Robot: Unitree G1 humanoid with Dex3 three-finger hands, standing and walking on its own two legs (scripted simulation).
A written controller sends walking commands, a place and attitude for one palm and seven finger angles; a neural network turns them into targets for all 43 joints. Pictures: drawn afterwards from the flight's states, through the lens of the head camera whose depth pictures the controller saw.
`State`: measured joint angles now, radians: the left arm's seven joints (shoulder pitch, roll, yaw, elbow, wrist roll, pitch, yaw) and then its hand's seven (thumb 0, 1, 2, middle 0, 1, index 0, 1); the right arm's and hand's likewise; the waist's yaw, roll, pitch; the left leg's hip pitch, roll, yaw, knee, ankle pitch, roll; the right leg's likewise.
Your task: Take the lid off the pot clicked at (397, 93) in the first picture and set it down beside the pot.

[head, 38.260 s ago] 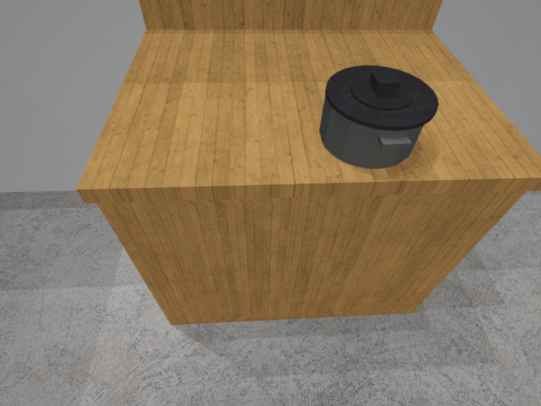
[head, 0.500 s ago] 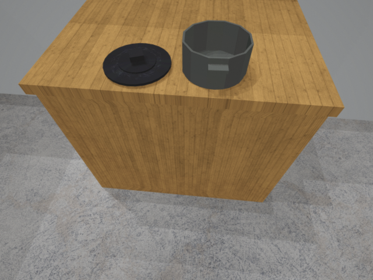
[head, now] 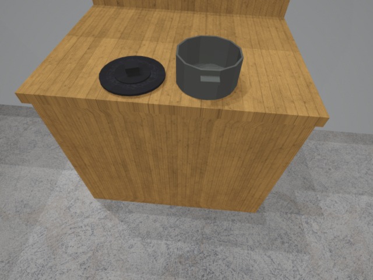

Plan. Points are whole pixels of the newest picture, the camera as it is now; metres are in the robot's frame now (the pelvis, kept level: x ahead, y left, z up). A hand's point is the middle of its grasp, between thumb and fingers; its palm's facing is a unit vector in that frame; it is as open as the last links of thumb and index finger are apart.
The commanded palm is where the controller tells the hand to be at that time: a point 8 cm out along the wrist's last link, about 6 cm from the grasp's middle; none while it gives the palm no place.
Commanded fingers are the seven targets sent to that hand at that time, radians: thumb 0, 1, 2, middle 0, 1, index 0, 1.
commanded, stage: let the arm hang, fingers relaxed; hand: left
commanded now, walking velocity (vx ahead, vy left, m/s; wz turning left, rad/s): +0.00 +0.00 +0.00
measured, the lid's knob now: (131, 66) +0.69 +0.21 +0.07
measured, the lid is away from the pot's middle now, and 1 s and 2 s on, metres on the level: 0.24 0.24 0.24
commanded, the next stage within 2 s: look to check the result in 0.98 s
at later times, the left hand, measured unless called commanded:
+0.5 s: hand out of the picture +0.00 +0.18 -0.18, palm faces +0.05 -0.98 -0.19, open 7.3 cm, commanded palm none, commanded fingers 0.00 0.90 0.90 -0.20 -0.30 -0.20 -0.30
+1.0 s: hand out of the picture +0.00 +0.18 -0.17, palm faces +0.05 -0.98 -0.19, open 7.3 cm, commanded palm none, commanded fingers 0.00 0.90 0.90 -0.20 -0.30 -0.20 -0.30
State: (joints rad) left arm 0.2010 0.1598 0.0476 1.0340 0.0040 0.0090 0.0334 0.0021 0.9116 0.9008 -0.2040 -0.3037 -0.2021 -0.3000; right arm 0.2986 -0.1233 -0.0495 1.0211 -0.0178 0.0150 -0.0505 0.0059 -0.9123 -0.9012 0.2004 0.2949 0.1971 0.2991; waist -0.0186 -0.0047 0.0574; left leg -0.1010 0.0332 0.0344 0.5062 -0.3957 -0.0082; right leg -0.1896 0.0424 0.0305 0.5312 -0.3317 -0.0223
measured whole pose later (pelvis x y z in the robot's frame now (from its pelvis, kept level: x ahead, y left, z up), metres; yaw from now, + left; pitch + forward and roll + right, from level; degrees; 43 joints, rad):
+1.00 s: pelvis -0.02 +0.01 +0.01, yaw +0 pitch -1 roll +0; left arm 0.23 0.16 0.04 1.11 0.00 0.00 0.04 0.01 0.94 0.90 -0.20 -0.30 -0.20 -0.30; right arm 0.31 -0.09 -0.03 1.08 -0.01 0.00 -0.05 0.01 -0.91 -0.90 0.20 0.29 0.20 0.30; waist -0.01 -0.01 0.07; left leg -0.11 0.02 0.04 0.46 -0.34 0.01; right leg -0.19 0.02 0.04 0.47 -0.27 0.00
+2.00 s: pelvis -0.03 +0.01 +0.01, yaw +0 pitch -1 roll +0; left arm 0.27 0.13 0.03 1.13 0.01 -0.01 0.04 0.02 0.93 0.90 -0.20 -0.30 -0.20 -0.30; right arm 0.32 -0.08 -0.03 1.10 -0.01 0.00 -0.05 0.00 -0.91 -0.90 0.20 0.29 0.20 0.30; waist -0.01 -0.01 0.06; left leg -0.11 0.01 0.05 0.45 -0.32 0.01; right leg -0.20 0.02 0.04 0.46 -0.25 0.00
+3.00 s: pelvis -0.03 +0.01 +0.01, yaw +0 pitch -1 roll +0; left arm 0.27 0.12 0.04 1.13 0.01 -0.01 0.04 0.02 0.93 0.90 -0.20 -0.30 -0.20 -0.30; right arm 0.32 -0.08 -0.03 1.10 -0.01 -0.01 -0.05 0.00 -0.91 -0.90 0.20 0.29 0.20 0.30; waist -0.01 -0.01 0.07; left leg -0.11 0.01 0.05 0.44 -0.32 0.01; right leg -0.20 0.02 0.05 0.46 -0.25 0.00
